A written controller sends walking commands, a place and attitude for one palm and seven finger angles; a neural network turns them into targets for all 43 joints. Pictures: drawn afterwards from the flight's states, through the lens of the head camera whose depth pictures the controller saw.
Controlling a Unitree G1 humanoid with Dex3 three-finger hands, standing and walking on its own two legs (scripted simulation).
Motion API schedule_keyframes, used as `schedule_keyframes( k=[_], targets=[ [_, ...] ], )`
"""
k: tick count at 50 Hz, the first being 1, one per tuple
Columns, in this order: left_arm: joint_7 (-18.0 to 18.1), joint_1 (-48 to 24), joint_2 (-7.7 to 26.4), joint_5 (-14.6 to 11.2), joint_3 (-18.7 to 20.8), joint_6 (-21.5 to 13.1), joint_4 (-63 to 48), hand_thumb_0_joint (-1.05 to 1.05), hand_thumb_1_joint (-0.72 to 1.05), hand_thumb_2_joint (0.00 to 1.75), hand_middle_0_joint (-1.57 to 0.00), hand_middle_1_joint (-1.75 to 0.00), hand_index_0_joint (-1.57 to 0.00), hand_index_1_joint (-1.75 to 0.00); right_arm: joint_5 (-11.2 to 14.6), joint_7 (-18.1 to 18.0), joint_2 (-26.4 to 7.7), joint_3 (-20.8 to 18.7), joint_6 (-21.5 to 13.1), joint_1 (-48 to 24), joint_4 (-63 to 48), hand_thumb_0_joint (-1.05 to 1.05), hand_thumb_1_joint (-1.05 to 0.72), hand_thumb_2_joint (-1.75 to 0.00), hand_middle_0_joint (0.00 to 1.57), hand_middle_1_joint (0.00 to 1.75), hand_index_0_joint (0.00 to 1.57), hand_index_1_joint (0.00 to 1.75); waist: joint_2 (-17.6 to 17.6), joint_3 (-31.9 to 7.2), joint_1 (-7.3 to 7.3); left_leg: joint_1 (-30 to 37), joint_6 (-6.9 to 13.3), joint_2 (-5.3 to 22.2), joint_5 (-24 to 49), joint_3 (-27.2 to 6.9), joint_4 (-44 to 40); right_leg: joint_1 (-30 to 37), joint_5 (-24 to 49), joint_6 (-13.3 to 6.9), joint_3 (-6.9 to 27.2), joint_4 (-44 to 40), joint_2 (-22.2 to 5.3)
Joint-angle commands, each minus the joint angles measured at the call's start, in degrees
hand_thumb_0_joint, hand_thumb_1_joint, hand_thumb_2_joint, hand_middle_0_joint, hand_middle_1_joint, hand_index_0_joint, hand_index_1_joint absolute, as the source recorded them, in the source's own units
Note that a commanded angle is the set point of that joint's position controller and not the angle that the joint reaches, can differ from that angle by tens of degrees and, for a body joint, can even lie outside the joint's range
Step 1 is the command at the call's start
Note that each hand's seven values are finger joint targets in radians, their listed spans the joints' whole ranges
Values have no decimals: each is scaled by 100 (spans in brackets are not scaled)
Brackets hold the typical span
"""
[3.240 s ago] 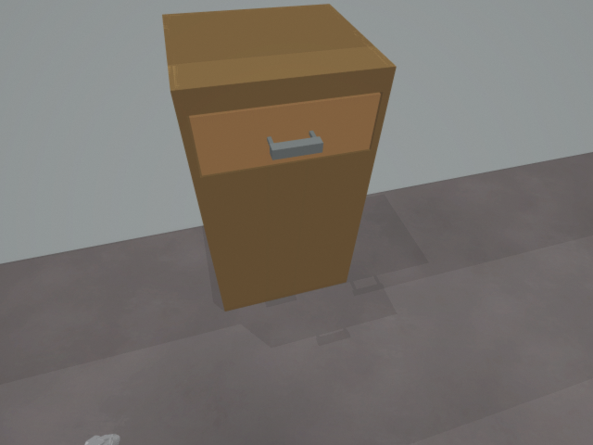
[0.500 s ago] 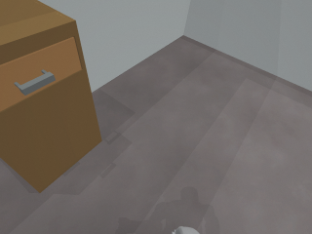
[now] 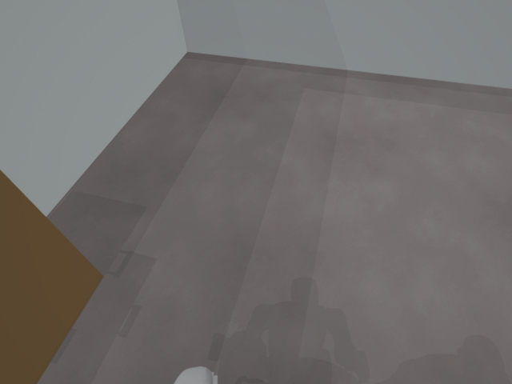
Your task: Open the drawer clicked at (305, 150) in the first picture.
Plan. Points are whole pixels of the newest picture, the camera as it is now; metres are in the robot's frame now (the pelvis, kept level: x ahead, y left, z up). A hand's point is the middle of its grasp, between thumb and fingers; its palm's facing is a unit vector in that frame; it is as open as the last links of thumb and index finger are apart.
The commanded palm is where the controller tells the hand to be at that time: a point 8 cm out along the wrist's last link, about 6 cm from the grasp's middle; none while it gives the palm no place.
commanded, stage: walk to a spot facing it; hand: left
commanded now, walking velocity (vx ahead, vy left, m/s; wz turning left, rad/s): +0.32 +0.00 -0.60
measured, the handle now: out of the picture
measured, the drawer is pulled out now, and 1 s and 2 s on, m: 0.00 0.00 0.00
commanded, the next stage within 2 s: none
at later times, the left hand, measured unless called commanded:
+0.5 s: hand (130, 334) +0.24 +0.27 -0.18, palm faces -0.21 -0.97 -0.15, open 7.4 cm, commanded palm none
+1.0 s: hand (235, 213) +0.54 +0.09 -0.18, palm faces -0.58 -0.79 -0.19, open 7.4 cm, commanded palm none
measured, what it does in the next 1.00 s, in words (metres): walks ahead, turning right: left foot, then right foot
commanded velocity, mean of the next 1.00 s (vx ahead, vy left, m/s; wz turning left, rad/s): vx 0.19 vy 0.00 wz -0.59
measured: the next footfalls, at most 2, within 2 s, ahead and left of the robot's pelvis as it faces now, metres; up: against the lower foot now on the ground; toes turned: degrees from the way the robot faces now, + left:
left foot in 0.30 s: +0.20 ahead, +0.15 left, +0.00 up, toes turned -6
right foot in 0.86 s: +0.38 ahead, -0.08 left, +0.00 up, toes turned -39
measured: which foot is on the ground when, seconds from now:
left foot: up 0.00-0.28, down 0.30-0.84, up 0.86-1.00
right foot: down 0.00-0.30, up 0.32-0.84, down 0.86-1.00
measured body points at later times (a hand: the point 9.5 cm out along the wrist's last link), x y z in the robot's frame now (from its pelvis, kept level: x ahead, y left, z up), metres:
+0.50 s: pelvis +0.17 +0.08 +0.00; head +0.20 +0.12 +0.45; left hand +0.25 +0.32 -0.17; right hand +0.17 -0.17 -0.11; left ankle +0.16 +0.15 -0.74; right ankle +0.10 -0.06 -0.62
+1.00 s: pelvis +0.34 +0.00 -0.02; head +0.38 -0.02 +0.43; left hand +0.57 +0.13 -0.17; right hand +0.19 -0.17 -0.17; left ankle +0.35 +0.17 -0.63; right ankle +0.35 -0.06 -0.74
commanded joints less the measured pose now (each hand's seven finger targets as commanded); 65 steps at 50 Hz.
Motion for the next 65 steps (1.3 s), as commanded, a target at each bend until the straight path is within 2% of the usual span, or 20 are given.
schedule_keyframes(
  k=[1,10,13,14,15,16,19,23,36,39,41,42,43,44,45,48,51,56,62,65],
  targets=[
    [69,588,1166,3,345,-198,-158,0,90,90,-20,-30,-20,-30,-11,26,-411,-86,-256,-532,-600,0,-90,-90,20,30,20,30,-886,3,290,-871,-75,-46,264,-82,-278,609,-65,-633,1788,-1317,-1336],
    [133,878,1183,71,371,-235,-57,0,90,90,-20,-30,-20,-30,91,39,-227,-14,-482,-1239,-1044,0,-90,-90,20,30,20,30,-1009,93,427,25,107,-429,-194,-84,-2112,470,692,-767,2313,-947,-1407],
    [127,478,1105,34,399,-224,-104,0,90,90,-20,-30,-20,-30,114,-75,-440,-68,-578,-81,-705,0,-90,-90,20,30,20,30,-626,-252,-193,2450,237,-582,322,-54,-3587,-701,982,-362,1935,190,-841],
    [78,482,819,-26,376,-212,-168,0,90,90,-20,-30,-20,-30,73,-170,-943,-174,-619,860,-428,0,-90,-90,20,30,20,30,411,-886,-558,3869,419,285,-180,-869,-4002,-1434,462,-122,1297,1579,-211],
    [7,731,460,-71,305,-216,-246,0,90,90,-20,-30,-20,-30,18,-177,-1497,-274,-624,1446,-317,0,-90,-90,20,30,20,30,2021,-1207,-595,4534,854,2037,-852,-2882,-4654,-2703,-1774,270,310,3446,359],
    [8,642,659,-7,354,-207,-235,0,90,90,-20,-30,-20,-30,46,-183,-1382,-203,-554,1210,-399,0,-90,-90,20,30,20,30,1451,-822,-521,3692,1134,2295,-1648,-3346,-5094,-2776,-1653,261,456,4171,-47],
    [-145,458,641,116,406,-115,-22,0,90,90,-20,-30,-20,-30,50,-189,-490,47,-653,218,-542,0,-90,-90,20,30,20,30,548,298,-34,2184,799,1483,-777,-1636,-5270,-2666,-375,341,190,4736,-654],
    [-171,747,274,106,355,83,120,0,90,90,-20,-30,-20,-30,117,-261,-138,122,-773,472,-241,0,-90,-90,20,30,20,30,803,167,226,2292,286,859,1977,151,-4870,-2526,420,454,-40,4714,-614],
    [-186,-1105,10,87,165,125,-388,0,90,90,-20,-30,-20,-30,35,-308,-163,145,-659,1608,404,0,-90,-90,20,30,20,30,620,600,-137,3466,678,894,5451,1337,-4338,-2726,424,302,-1237,2006,-280],
    [-120,-599,203,107,207,53,-306,0,90,90,-20,-30,-20,-30,73,-294,-434,42,-597,1505,376,0,-90,-90,20,30,20,30,779,34,160,3704,691,1028,7174,1552,-3168,-1791,221,64,-1449,1436,124],
    [-70,448,536,130,311,-60,-35,0,90,90,-20,-30,-20,-30,133,-260,-610,-13,-580,1133,203,0,-90,-90,20,30,20,30,953,-631,694,3100,616,979,6604,1588,-1577,-70,511,-114,-1285,710,142],
    [-37,1122,977,132,406,-130,152,0,90,90,-20,-30,-20,-30,228,-206,-492,9,-553,1052,79,0,-90,-90,20,30,20,30,304,-1186,1027,1786,407,813,4262,1539,72,1721,1777,-474,-462,192,-666],
    [58,1437,1538,41,474,-201,170,0,90,90,-20,-30,-20,-30,298,-204,-32,91,-563,1256,-130,0,-90,-90,20,30,20,30,-897,-1990,914,-232,37,-315,-1725,1156,2147,3165,4759,-1370,2551,357,-2581],
    [152,1204,1639,-107,501,-126,92,0,90,90,-20,-30,-20,-30,256,-290,-120,58,-538,892,-271,0,-90,-90,20,30,20,30,-671,-2082,843,-493,125,-290,-1899,129,2621,2917,5397,-1727,2586,95,-2824],
    [195,746,1466,-125,448,-56,-5,0,90,90,-20,-30,-20,-30,224,-288,-22,45,-490,694,-344,0,-90,-90,20,30,20,30,-180,-1149,615,-671,159,-7,-1355,-116,2465,2195,5230,-1624,1764,15,-2652],
    [262,-73,1004,-109,333,-100,-208,0,90,90,-20,-30,-20,-30,103,-258,-35,52,-261,607,-192,0,-90,-90,20,30,20,30,-49,-489,80,-125,6,283,-483,-232,1522,277,4165,-575,1088,-490,-1890],
    [220,-356,942,-6,290,-128,-243,0,90,90,-20,-30,-20,-30,69,-249,101,75,-79,815,-113,0,-90,-90,20,30,20,30,-229,-130,-257,271,-70,180,-309,-135,859,-955,3433,-687,668,-705,-1451],
    [152,-226,967,26,345,-56,-293,0,90,90,-20,-30,-20,-30,56,-198,13,72,-111,237,-392,0,-90,-90,20,30,20,30,-1038,-291,-102,159,-133,-11,71,-63,-192,-821,2379,-621,871,-576,-1063],
    [176,113,1172,46,472,59,-442,0,90,90,-20,-30,-20,-30,125,-212,-66,68,-236,-596,-794,0,-90,-90,20,30,20,30,-1207,-735,285,536,-63,-492,-436,55,-1991,223,3438,-668,1667,113,-1150],
    [205,-140,1091,-12,462,124,-570,0,90,90,-20,-30,-20,-30,152,-261,-298,0,-305,-77,-684,0,-90,-90,20,30,20,30,-909,-1019,-30,2026,86,-356,665,-41,-3867,-278,3012,-210,1666,808,-884]
  ],
)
